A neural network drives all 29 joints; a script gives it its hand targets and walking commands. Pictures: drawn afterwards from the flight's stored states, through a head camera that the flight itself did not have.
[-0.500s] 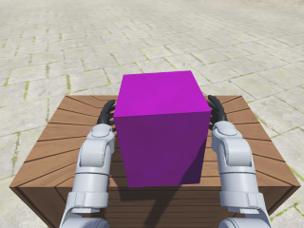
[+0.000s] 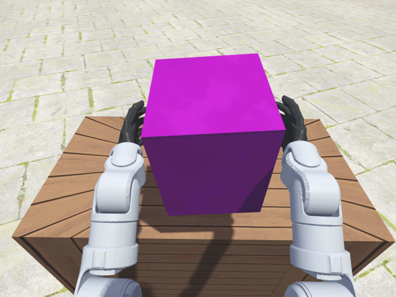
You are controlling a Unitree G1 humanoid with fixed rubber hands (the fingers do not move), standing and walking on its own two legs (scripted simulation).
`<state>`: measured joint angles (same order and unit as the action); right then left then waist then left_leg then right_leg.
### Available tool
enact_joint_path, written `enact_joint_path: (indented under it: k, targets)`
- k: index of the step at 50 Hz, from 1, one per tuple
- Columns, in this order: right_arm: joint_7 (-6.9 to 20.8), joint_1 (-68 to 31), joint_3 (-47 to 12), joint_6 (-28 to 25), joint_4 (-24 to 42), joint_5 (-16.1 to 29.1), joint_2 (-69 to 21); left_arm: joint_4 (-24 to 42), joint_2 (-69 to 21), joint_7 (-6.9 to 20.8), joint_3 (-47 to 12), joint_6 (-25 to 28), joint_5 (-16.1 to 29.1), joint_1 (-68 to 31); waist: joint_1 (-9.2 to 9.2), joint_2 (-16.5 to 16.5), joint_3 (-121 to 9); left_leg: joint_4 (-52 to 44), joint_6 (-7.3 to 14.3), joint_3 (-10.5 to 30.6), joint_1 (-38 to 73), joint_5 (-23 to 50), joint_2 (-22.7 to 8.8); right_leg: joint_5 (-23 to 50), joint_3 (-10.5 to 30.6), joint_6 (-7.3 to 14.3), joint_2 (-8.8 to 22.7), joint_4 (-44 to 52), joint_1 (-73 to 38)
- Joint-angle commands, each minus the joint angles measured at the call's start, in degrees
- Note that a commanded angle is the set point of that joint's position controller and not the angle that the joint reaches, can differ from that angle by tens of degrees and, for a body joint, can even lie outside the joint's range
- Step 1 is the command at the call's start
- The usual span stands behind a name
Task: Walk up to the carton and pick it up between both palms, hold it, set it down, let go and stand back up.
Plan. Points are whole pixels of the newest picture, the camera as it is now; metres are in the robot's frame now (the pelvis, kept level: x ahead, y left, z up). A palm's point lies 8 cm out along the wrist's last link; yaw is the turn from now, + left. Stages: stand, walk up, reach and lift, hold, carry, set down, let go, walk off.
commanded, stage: hold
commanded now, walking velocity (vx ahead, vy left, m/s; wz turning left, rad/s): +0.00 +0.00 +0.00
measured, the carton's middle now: (210, 139) +0.40 +0.02 +0.16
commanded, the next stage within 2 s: set down in 0.22 s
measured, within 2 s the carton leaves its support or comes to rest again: neither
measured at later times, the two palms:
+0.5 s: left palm (140, 136) +0.36 +0.15 +0.19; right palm (299, 139) +0.36 -0.14 +0.20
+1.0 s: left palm (144, 153) +0.39 +0.16 +0.12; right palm (281, 153) +0.39 -0.13 +0.13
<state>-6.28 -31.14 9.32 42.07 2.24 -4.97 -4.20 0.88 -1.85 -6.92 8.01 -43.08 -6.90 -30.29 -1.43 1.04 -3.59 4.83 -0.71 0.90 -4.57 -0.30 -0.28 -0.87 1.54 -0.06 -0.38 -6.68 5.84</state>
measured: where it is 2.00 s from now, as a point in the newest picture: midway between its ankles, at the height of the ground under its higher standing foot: outside the picture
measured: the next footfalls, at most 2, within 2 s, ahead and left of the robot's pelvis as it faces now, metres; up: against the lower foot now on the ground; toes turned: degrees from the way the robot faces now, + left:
none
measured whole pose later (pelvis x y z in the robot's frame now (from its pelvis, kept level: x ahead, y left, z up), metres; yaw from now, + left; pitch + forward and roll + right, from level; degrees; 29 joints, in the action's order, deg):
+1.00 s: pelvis +0.02 +0.00 +0.00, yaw +0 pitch +2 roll +0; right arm -2.5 -36.1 16.7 30.1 -22.2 -14.4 -6.4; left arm -23.4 -3.7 -2.7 15.0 -31.1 -14.1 -34.8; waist 0.2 0.6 -3.8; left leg -0.8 -0.2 0.9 -3.3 1.6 0.0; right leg 1.8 1.0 -0.3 0.1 0.6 3.7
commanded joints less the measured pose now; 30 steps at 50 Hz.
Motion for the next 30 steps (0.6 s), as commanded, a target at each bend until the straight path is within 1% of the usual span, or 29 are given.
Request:
enact_joint_path:
  k: [1, 2, 3, 4, 5, 6, 7, 8, 9, 10, 11, 12, 13, 14, 15, 16, 17, 18, 19, 20, 21, 22, 23, 24, 25, 26, 27, 28, 30]
  targets:
    - [8.1, -20.0, -22.3, 2.8, -4.1, 3.7, -21.3, -0.8, -24.2, 8.9, -21.5, -1.4, 7.0, -23.0, 1.96, -2.3, -14.6, 0.2, -1.8, -1.6, 9.6, 4.1, 3.0, 2.3, -2.6, -1.9, -2.8, 2.5, -6.8]
    - [8.7, -19.4, -20.8, 2.8, -6.0, 2.8, -21.2, -2.8, -24.1, 9.6, -20.2, -1.5, 6.3, -22.9, 2.36, -1.9, -10.0, -0.6, -2.1, -2.1, 8.6, 3.7, 3.1, 1.6, -3.0, -1.5, -2.9, 3.3, -5.9]
    - [9.4, -19.9, -20.2, 2.5, -6.6, 1.5, -20.7, -3.8, -23.5, 10.1, -18.5, -1.0, 5.6, -23.2, 2.20, 0.5, -8.9, -0.8, -1.8, -2.0, 9.1, 3.9, 3.1, 1.6, -3.4, -2.1, -3.0, 3.9, -4.9]
    - [9.9, -21.3, -19.2, 1.8, -5.9, 1.7, -20.7, -3.5, -23.6, 10.7, -17.7, -0.6, 5.4, -24.5, 1.90, -0.5, -7.5, -1.5, -1.7, -1.8, 8.7, 3.9, 2.8, 1.3, -3.0, -2.3, -3.1, 4.4, -4.3]
    - [10.2, -24.3, -19.9, 0.8, -3.8, 2.0, -22.3, -1.1, -25.2, 11.2, -18.0, 0.6, 5.8, -26.7, 2.09, -0.1, -10.6, -1.4, -1.2, -1.8, 8.0, 4.5, 2.9, 2.7, -2.9, -2.2, -2.7, 3.9, -5.8]
    - [10.4, -26.3, -20.6, -0.5, -2.2, 3.0, -23.8, 0.9, -25.1, 11.5, -19.3, 1.9, 7.0, -30.7, 2.26, -0.9, -10.3, -1.2, -0.9, -1.6, 6.0, 4.0, 2.8, 3.4, -2.5, -1.9, -2.5, 3.1, -6.7]
    - [10.3, -28.7, -21.6, -1.8, 0.3, 4.6, -25.1, 5.1, -26.1, 11.6, -21.0, 3.3, 8.6, -34.4, 2.32, -1.1, -14.4, -1.2, -0.7, -1.0, 5.1, 4.6, 2.4, 4.7, -2.3, -1.9, -2.4, 2.2, -7.4]
    - [10.0, -30.9, -23.1, -2.5, 2.4, 5.6, -26.9, 8.4, -27.1, 11.4, -22.7, 4.3, 9.1, -37.8, 2.48, -0.9, -18.1, -0.8, -0.6, -1.5, 5.4, 5.2, 2.4, 6.5, -2.1, -2.2, -2.3, 1.1, -8.6]
    - [9.7, -35.2, -26.5, -3.5, 7.4, 7.4, -29.2, 13.8, -27.8, 11.3, -26.0, 5.4, 11.5, -42.4, 1.96, -0.5, -23.2, -0.4, -0.3, -0.2, 5.5, 7.0, 1.8, 8.9, -1.7, -2.1, -2.2, 0.2, -10.6]
    - [9.3, -36.7, -27.9, -3.9, 9.0, 9.7, -30.4, 17.3, -29.0, 10.8, -28.7, 6.2, 13.1, -45.4, 2.34, -2.7, -27.2, 0.9, -0.2, -0.4, 5.9, 8.3, 2.1, 10.8, -0.7, -1.9, -1.9, -1.4, -11.1]
    - [8.6, -38.8, -29.3, -4.0, 12.5, 10.5, -30.5, 18.4, -29.8, 10.2, -29.7, 6.2, 13.0, -45.2, 1.31, -3.3, -30.0, 1.5, -0.3, -0.5, 6.8, 9.4, 2.0, 11.5, -0.9, -2.3, -2.3, -2.6, -11.4]
    - [8.4, -39.0, -29.1, -4.2, 12.5, 10.1, -29.2, 17.9, -29.0, 10.0, -28.4, 5.9, 12.0, -43.7, 1.82, -3.4, -31.5, 2.6, 0.3, -1.3, 7.8, 9.4, 2.1, 10.4, -1.6, -1.5, -1.8, -1.0, -10.0]
    - [8.2, -38.8, -29.0, -3.7, 10.1, 10.0, -28.5, 16.5, -27.0, 9.9, -27.7, 5.9, 11.3, -44.2, 1.56, -3.9, -32.6, 2.7, 0.2, -2.0, 8.5, 7.0, 2.7, 8.3, -1.7, -1.5, -1.5, -0.7, -9.8]
    - [7.9, -37.2, -28.3, -3.1, 9.2, 8.6, -26.5, 13.5, -25.5, 9.9, -26.6, 5.1, 10.6, -41.4, 1.50, -3.3, -30.4, 2.6, -0.2, -2.1, 7.3, 3.8, 2.6, 4.7, -2.0, -1.2, -1.6, -0.1, -8.4]
    - [8.1, -35.8, -26.6, -2.2, 5.1, 7.1, -25.3, 11.5, -24.6, 10.0, -24.8, 4.5, 9.2, -40.4, 1.14, -2.6, -28.6, 2.1, -0.2, -2.2, 7.8, 0.1, 2.4, 0.3, -2.3, -0.9, -1.7, 0.8, -7.4]
    - [8.4, -35.8, -25.8, -1.6, 4.2, 5.7, -24.6, 7.1, -24.4, 10.2, -22.7, 3.5, 8.2, -38.5, 0.69, -1.2, -23.4, 1.8, 0.1, -2.2, 6.7, -2.1, 2.4, -2.4, -2.7, -1.2, -1.5, 1.1, -4.7]
    - [8.9, -35.5, -23.5, -0.9, 0.1, 4.2, -23.0, 2.7, -23.5, 10.5, -20.4, 2.9, 7.0, -37.5, 1.09, -0.6, -22.5, 1.1, -0.3, -2.2, 6.5, -5.1, 2.4, -5.9, -3.6, -1.4, -1.7, 1.7, -3.6]
    - [9.4, -33.4, -21.2, -0.5, -3.7, 2.6, -22.3, 0.1, -23.5, 10.9, -18.7, 2.6, 5.6, -36.8, 1.22, -1.7, -19.1, 0.8, -0.5, -2.7, 6.0, -6.7, 2.7, -7.8, -3.2, -1.2, -1.7, 2.7, -2.4]
    - [10.0, -32.7, -18.7, -0.3, -7.8, 1.6, -21.1, -4.4, -23.2, 11.3, -16.9, 2.1, 4.5, -36.0, 1.02, -1.4, -16.3, 0.0, -0.9, -2.6, 5.5, -8.9, 2.8, -9.8, -3.9, -1.2, -1.9, 3.0, -2.4]
    - [10.5, -32.8, -16.9, -0.2, -11.1, 0.2, -20.5, -8.4, -21.3, 11.7, -14.2, 2.0, 2.0, -35.6, 0.45, -1.8, -14.2, -0.1, -0.5, -3.1, 5.3, -11.3, 3.0, -12.5, -3.3, -1.5, -1.7, 3.4, -1.5]
    - [11.2, -33.3, -14.8, -0.2, -13.6, -1.1, -19.9, -10.7, -20.5, 12.1, -11.6, 2.0, 1.2, -35.4, 1.00, -0.1, -12.4, 0.0, -0.5, -2.8, 5.5, -10.7, 3.1, -12.9, -3.5, -1.6, -2.5, 3.5, -0.4]
    - [11.6, -34.1, -12.9, -0.9, -15.3, -1.6, -19.5, -13.8, -20.6, 12.7, -10.5, 2.6, 1.2, -35.8, 1.76, 1.0, -12.1, -0.4, -0.2, -2.7, 5.1, -10.5, 3.4, -12.5, -3.6, -2.1, -2.3, 3.9, -0.3]
    - [12.3, -34.3, -11.6, -1.5, -16.1, -2.0, -19.6, -14.3, -21.0, 13.2, -9.5, 3.2, 0.6, -36.8, 1.70, 1.0, -11.3, -0.5, 0.1, -2.5, 5.8, -9.2, 3.2, -10.3, -3.3, -1.9, -2.4, 3.9, -0.6]
    - [13.0, -36.1, -10.8, -2.4, -16.8, -2.3, -20.7, -14.8, -22.2, 13.6, -9.4, 4.0, 1.0, -38.7, 2.30, 2.1, -10.7, -0.4, 0.2, -1.7, 5.4, -7.4, 3.0, -8.9, -3.7, -1.7, -2.9, 3.2, -0.7]
    - [13.5, -36.9, -10.2, -3.4, -17.7, -2.1, -22.3, -13.8, -23.2, 13.9, -9.7, 5.1, 1.3, -41.4, 2.86, 0.7, -12.8, -0.6, 0.2, -1.6, 6.6, -6.6, 2.9, -7.2, -3.3, -1.8, -2.7, 3.2, -0.6]
    - [13.6, -39.3, -9.8, -4.4, -16.2, -1.6, -22.6, -12.5, -22.9, 14.0, -9.5, 6.3, 1.0, -42.7, 2.76, 0.0, -15.5, 0.0, 0.6, -1.2, 7.7, -4.9, 3.1, -5.6, -2.6, -1.6, -2.9, 2.3, -0.9]
    - [13.5, -40.5, -10.6, -5.7, -15.3, -0.7, -25.0, -10.6, -25.1, 14.2, -10.8, 7.7, 1.6, -46.1, 3.18, -1.1, -17.8, 0.2, 0.9, -1.3, 6.3, -2.4, 2.7, -2.5, -2.2, -1.4, -2.4, 2.1, -2.0]
    - [13.3, -42.1, -11.4, -6.9, -13.4, 0.0, -26.1, -9.3, -24.9, 14.2, -10.8, 8.8, 1.7, -46.4, 2.36, -1.2, -20.2, 0.6, 0.9, -0.9, 7.3, 0.7, 2.5, 0.2, -2.2, -1.5, -2.6, 1.4, -2.8]
    - [12.6, -44.3, -13.5, -9.4, -8.8, 1.2, -26.9, -5.1, -26.1, 13.5, -13.3, 11.1, 2.5, -47.8, 1.94, -0.4, -26.9, 1.2, 1.0, -0.7, 9.6, 7.5, 2.5, 7.5, -2.6, -1.6, -2.6, 0.8, -5.7]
